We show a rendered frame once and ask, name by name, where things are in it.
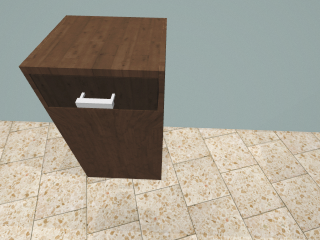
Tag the drawer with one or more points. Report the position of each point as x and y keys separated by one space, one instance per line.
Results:
x=131 y=93

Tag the handle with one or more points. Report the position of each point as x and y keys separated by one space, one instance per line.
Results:
x=95 y=102

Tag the cabinet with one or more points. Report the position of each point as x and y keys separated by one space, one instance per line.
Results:
x=107 y=143

